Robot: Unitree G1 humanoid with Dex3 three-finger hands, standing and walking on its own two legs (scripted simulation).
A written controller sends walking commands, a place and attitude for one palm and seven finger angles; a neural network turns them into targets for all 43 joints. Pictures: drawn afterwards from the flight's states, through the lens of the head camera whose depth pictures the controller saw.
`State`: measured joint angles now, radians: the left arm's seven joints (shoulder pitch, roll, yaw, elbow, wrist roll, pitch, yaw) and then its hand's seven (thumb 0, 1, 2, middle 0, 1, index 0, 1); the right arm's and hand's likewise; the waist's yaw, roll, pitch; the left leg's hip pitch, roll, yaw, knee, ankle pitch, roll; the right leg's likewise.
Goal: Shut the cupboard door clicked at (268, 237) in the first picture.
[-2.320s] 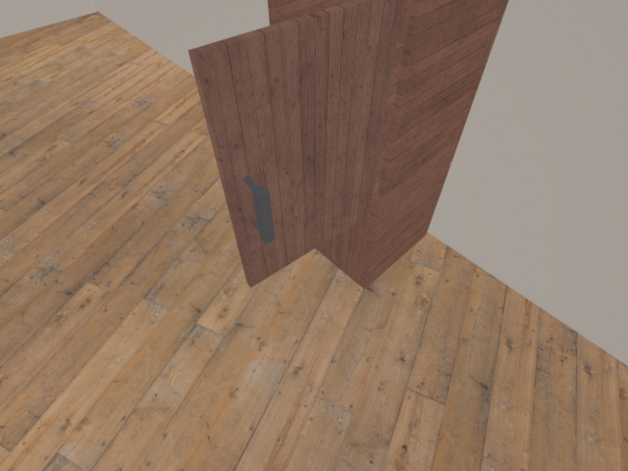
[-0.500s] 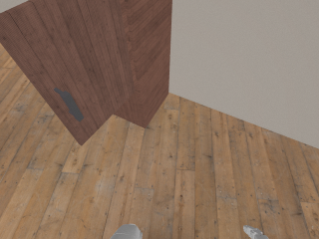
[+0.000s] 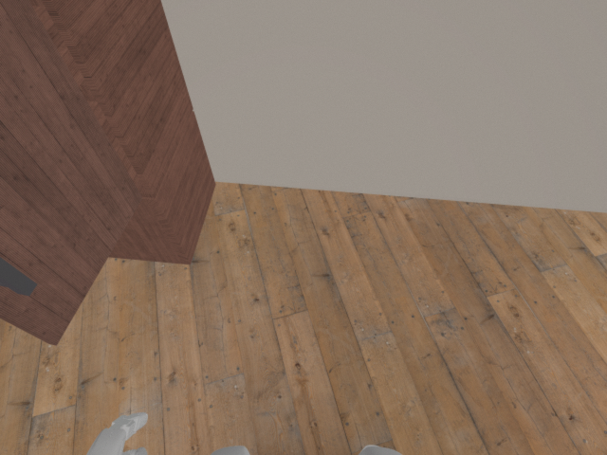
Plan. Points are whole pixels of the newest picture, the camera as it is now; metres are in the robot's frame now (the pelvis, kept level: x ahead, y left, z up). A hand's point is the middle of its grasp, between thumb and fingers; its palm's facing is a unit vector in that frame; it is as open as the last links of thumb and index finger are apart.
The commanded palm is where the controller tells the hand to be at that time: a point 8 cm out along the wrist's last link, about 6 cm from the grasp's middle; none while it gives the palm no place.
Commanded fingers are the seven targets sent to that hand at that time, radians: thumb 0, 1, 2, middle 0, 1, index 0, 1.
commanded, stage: walk to a spot facing it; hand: left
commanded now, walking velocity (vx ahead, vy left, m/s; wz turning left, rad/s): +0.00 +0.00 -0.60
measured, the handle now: out of the picture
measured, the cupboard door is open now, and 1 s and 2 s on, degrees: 84 84 84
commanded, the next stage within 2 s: turn to face it in 1.36 s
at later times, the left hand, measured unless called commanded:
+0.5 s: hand (236, 358) +0.26 +0.13 -0.14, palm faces -0.38 -0.91 -0.13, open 7.4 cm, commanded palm none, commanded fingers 0.00 0.90 0.90 -0.20 -0.30 -0.20 -0.30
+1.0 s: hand (289, 309) +0.35 +0.05 -0.15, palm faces -0.46 -0.86 -0.20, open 7.3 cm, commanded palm none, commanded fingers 0.00 0.90 0.90 -0.20 -0.30 -0.20 -0.30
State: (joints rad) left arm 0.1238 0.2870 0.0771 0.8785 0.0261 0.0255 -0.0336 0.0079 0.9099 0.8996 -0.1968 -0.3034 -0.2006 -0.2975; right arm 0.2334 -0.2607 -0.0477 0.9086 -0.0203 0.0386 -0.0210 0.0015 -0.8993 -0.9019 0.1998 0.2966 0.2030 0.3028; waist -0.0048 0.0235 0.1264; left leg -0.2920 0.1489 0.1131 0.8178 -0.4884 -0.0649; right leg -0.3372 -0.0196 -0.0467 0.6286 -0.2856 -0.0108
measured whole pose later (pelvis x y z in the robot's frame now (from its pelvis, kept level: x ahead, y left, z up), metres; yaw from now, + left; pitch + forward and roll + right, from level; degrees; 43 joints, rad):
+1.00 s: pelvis +0.25 -0.11 +0.02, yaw -32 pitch +1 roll -1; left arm 0.30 0.20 0.07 1.02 0.03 -0.05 -0.02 0.00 0.93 0.90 -0.20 -0.30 -0.20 -0.30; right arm 0.11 -0.18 -0.05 0.92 -0.03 -0.03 0.01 0.00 -0.91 -0.90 0.19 0.30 0.20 0.30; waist 0.03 0.00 0.07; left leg -0.51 0.10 0.04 0.73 -0.25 -0.06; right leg -0.14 0.07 -0.02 0.41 -0.30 -0.07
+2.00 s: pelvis +0.50 -0.35 +0.01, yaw -36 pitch +2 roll -1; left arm 0.13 0.21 0.08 0.98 0.02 0.04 0.02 0.00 0.92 0.90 -0.20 -0.30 -0.20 -0.30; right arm 0.25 -0.15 -0.04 0.98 -0.04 0.01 -0.01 0.01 -0.92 -0.90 0.20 0.30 0.20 0.30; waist -0.04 -0.02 0.06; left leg -0.38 0.02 0.06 0.58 -0.24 0.03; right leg -0.44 -0.05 -0.05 1.03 -0.50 0.06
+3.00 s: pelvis +0.50 -0.48 +0.02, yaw +3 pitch +0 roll +2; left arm 0.18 0.19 0.04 0.86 0.03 0.01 0.02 0.01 0.91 0.90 -0.20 -0.30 -0.20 -0.30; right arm 0.15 -0.27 -0.09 0.93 -0.02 0.09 0.03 0.00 -0.90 -0.90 0.20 0.30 0.20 0.30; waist -0.03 0.04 0.11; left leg -0.50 0.00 0.00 1.16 -0.46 -0.06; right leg -0.28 -0.10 -0.13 0.59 -0.31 -0.02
